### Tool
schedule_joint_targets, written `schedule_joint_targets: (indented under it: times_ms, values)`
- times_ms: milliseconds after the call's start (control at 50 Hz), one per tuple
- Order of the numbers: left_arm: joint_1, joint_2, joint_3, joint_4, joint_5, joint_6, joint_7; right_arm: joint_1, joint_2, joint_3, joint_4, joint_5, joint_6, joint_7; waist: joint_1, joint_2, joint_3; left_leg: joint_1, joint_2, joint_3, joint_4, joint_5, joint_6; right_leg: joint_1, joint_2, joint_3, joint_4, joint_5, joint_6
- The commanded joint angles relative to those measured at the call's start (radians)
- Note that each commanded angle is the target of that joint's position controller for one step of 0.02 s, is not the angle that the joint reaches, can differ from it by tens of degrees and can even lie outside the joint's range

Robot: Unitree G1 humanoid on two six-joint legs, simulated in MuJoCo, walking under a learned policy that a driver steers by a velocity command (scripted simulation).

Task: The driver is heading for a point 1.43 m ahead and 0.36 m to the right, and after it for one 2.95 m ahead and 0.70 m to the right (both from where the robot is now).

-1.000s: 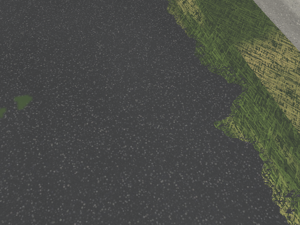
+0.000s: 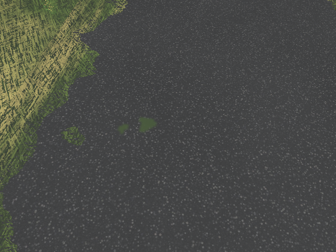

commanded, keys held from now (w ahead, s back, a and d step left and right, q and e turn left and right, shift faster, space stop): w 0.72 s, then w+e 0.28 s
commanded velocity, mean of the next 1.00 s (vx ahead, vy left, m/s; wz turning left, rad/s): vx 0.49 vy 0.00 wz -0.04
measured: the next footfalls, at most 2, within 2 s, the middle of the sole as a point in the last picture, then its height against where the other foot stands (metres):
right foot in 0.18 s outside the picture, level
left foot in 0.72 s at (128, 221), level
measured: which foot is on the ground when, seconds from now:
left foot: down 0.00-0.18, up 0.20-0.70, down 0.72-1.00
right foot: up 0.00-0.16, down 0.18-0.72, up 0.74-1.00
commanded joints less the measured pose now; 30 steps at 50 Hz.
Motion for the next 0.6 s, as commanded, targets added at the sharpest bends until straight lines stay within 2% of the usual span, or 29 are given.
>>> schedule_joint_targets:
  times_ms: [20, 80, 120, 140, 160, 180, 200, 220, 240, 260, 280, 300, 320, 360, 380, 440, 520, 560, 600]
  values:
    - [-0.188, 0.035, -0.005, -0.113, -0.008, -0.022, -0.011, 0.017, -0.188, -0.056, -0.029, 0.006, -0.018, -0.010, -0.028, 0.129, 0.087, -0.075, 0.234, -0.094, -0.103, 0.293, 0.132, 0.012, 0.034, -0.025, -0.142, 0.108, -0.009]
    - [-0.216, 0.049, -0.004, -0.133, -0.008, -0.031, -0.024, 0.034, -0.194, -0.061, 0.004, 0.015, -0.013, -0.011, -0.017, 0.135, 0.105, 0.008, 0.276, -0.099, -0.069, 0.355, 0.123, 0.008, 0.043, -0.011, -0.218, 0.069, -0.050]
    - [-0.180, 0.071, 0.004, -0.128, -0.003, -0.035, -0.026, 0.026, -0.204, -0.066, 0.015, 0.016, -0.004, -0.016, 0.012, 0.152, 0.070, 0.072, 0.289, -0.093, 0.003, 0.545, 0.104, 0.065, 0.067, -0.026, -0.239, 0.001, -0.080]
    - [-0.133, 0.091, 0.014, -0.118, -0.001, -0.033, -0.021, 0.022, -0.217, -0.069, 0.018, 0.012, 0.001, -0.019, 0.037, 0.174, 0.021, 0.098, 0.284, -0.089, 0.075, 0.736, 0.093, 0.140, 0.097, -0.049, -0.226, -0.047, -0.098]
    - [-0.030, 0.122, 0.031, -0.095, 0.000, -0.029, -0.011, 0.013, -0.222, -0.069, 0.020, 0.009, 0.010, -0.021, 0.093, 0.185, -0.057, 0.099, 0.261, -0.069, 0.212, 0.927, 0.076, 0.283, 0.135, -0.082, -0.227, -0.072, -0.126]
    - [0.125, 0.159, 0.049, -0.059, 0.001, -0.023, 0.002, 0.009, -0.207, -0.059, 0.020, 0.004, 0.016, -0.024, 0.171, 0.174, -0.162, -0.005, 0.219, -0.039, 0.415, 0.944, 0.043, 0.533, 0.118, -0.071, -0.213, -0.038, -0.162]
    - [0.288, 0.224, 0.063, -0.035, 0.015, -0.016, 0.015, 0.051, -0.143, -0.037, -0.001, -0.014, 0.014, -0.024, 0.200, 0.035, -0.315, -0.290, 0.144, -0.018, 0.753, 0.596, 0.003, 0.888, -0.096, 0.202, -0.175, -0.070, -0.249]
    - [0.330, 0.244, 0.065, -0.011, 0.012, -0.020, 0.003, 0.179, -0.033, -0.006, 0.004, 0.004, -0.006, -0.011, 0.120, -0.233, -0.466, -0.595, -0.053, -0.117, 1.069, -0.296, -0.045, 1.126, -0.302, 0.725, -0.326, -0.345, -0.399]
    - [0.292, 0.155, 0.043, -0.014, -0.011, -0.023, 0.006, 0.054, -0.147, -0.026, -0.003, 0.028, -0.024, -0.004, 0.171, -0.132, -0.365, -0.701, -0.004, -0.191, 1.149, -0.297, -0.034, 1.059, -0.265, 0.743, -0.432, -0.482, -0.350]
    - [0.221, 0.129, 0.035, -0.020, -0.008, -0.020, 0.014, -0.053, -0.176, -0.035, -0.035, 0.047, -0.035, 0.002, 0.158, -0.086, -0.196, -0.752, 0.050, -0.142, 1.133, -0.211, -0.025, 0.904, -0.240, 0.573, -0.456, -0.443, -0.308]
    - [0.159, 0.118, 0.031, -0.030, 0.001, -0.017, 0.020, -0.103, -0.168, -0.029, -0.045, 0.033, -0.045, -0.002, 0.122, 0.015, -0.120, -0.720, 0.105, -0.110, 1.070, -0.121, -0.018, 0.750, -0.209, 0.478, -0.477, -0.351, -0.283]
    - [0.121, 0.097, 0.025, -0.036, 0.015, -0.019, 0.020, -0.123, -0.165, -0.035, -0.045, 0.016, -0.045, -0.003, 0.092, 0.031, -0.066, -0.682, 0.137, -0.097, 1.016, -0.070, -0.021, 0.631, -0.175, 0.402, -0.500, -0.239, -0.277]
    - [0.103, 0.079, 0.018, -0.040, 0.028, -0.023, 0.021, -0.093, -0.154, -0.036, -0.037, 0.014, -0.037, -0.001, 0.057, 0.007, -0.064, -0.623, 0.161, -0.105, 0.997, -0.036, -0.021, 0.562, -0.152, 0.357, -0.527, -0.185, -0.279]
    - [0.097, 0.078, 0.018, -0.030, 0.017, -0.034, 0.020, -0.054, -0.114, -0.027, -0.024, 0.012, -0.017, -0.003, 0.028, -0.020, -0.053, -0.590, 0.180, -0.091, 0.941, -0.027, -0.038, 0.490, -0.137, 0.289, -0.579, -0.142, -0.300]
    - [0.099, 0.085, 0.019, -0.020, 0.010, -0.039, 0.021, -0.068, -0.104, -0.024, -0.028, 0.008, -0.009, -0.005, 0.023, -0.020, -0.029, -0.601, 0.189, -0.082, 0.902, -0.018, -0.051, 0.456, -0.134, 0.252, -0.602, -0.122, -0.303]
    - [0.127, 0.114, 0.026, -0.002, 0.006, -0.040, 0.032, -0.172, -0.092, -0.016, -0.061, -0.006, -0.010, -0.008, 0.046, -0.004, 0.017, -0.672, 0.203, -0.062, 0.740, 0.139, -0.085, 0.452, -0.111, 0.168, -0.636, -0.059, -0.296]
    - [0.187, 0.140, 0.029, 0.017, -0.005, -0.026, 0.040, -0.319, -0.059, -0.001, -0.088, 0.001, -0.031, 0.009, 0.109, 0.012, 0.033, -0.614, 0.156, -0.008, 0.452, 0.360, -0.088, 0.486, -0.065, 0.067, -0.620, -0.010, -0.244]
    - [0.238, 0.153, 0.031, 0.036, -0.010, -0.015, 0.039, -0.376, -0.061, -0.001, -0.105, 0.010, -0.037, 0.021, 0.137, 0.008, 0.038, -0.610, 0.138, 0.000, 0.382, 0.385, -0.085, 0.544, -0.092, 0.077, -0.601, -0.020, -0.240]
    - [0.264, 0.158, 0.033, 0.052, -0.014, 0.000, 0.041, -0.415, -0.073, -0.005, -0.123, 0.014, -0.042, 0.032, 0.143, 0.000, 0.047, -0.635, 0.127, -0.008, 0.330, 0.348, -0.065, 0.628, -0.128, 0.094, -0.565, -0.004, -0.230]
